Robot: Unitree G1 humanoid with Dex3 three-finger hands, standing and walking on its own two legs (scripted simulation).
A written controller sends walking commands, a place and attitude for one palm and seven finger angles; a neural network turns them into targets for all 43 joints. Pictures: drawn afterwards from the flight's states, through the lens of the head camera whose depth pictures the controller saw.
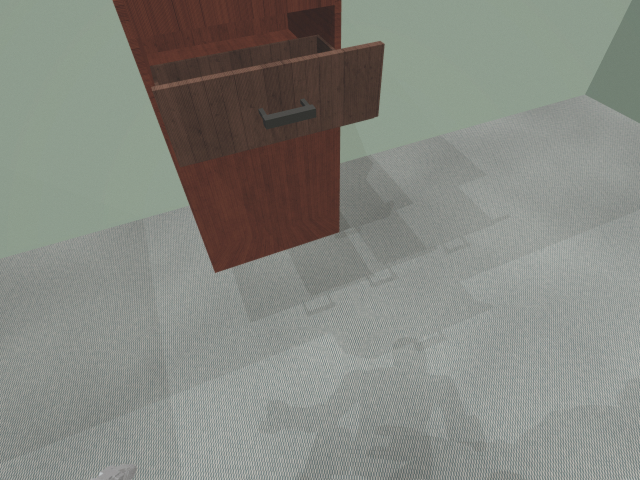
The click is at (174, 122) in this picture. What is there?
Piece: drawer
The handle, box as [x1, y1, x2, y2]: [258, 99, 315, 129]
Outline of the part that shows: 315,108 312,104 309,105 304,99 300,99 300,102 303,106 268,115 264,112 262,108 258,109 266,129 315,117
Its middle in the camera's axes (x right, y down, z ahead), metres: -0.08 -0.28 +0.85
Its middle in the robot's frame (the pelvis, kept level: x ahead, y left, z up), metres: +0.83 +0.12 +0.04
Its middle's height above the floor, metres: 0.81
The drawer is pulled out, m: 0.29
